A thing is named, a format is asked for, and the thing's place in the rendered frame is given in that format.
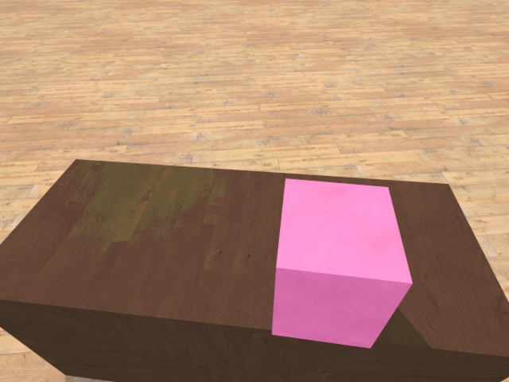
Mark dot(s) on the carton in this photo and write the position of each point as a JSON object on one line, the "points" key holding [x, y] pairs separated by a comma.
{"points": [[341, 268]]}

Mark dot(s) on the pedestal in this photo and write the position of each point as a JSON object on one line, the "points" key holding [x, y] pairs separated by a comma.
{"points": [[131, 272]]}

